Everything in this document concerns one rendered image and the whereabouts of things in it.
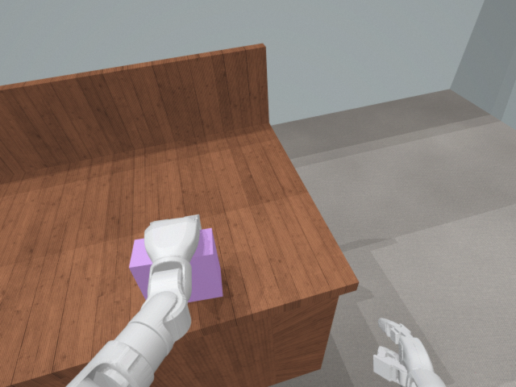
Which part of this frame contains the right robot hand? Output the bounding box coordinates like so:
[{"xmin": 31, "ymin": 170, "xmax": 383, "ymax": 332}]
[{"xmin": 373, "ymin": 318, "xmax": 434, "ymax": 387}]

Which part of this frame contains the robot right forearm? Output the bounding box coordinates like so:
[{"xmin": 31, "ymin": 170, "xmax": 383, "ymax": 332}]
[{"xmin": 406, "ymin": 368, "xmax": 446, "ymax": 387}]

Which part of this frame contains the sponge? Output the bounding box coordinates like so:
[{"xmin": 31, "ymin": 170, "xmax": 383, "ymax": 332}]
[{"xmin": 129, "ymin": 228, "xmax": 223, "ymax": 302}]

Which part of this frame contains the robot left forearm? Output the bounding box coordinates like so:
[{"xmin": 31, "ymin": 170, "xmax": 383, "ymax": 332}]
[{"xmin": 66, "ymin": 256, "xmax": 192, "ymax": 387}]

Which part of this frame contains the table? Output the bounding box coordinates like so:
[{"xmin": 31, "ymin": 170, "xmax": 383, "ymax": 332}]
[{"xmin": 0, "ymin": 44, "xmax": 359, "ymax": 387}]

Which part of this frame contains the left robot hand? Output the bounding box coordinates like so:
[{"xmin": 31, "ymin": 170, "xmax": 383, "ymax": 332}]
[{"xmin": 144, "ymin": 214, "xmax": 202, "ymax": 263}]

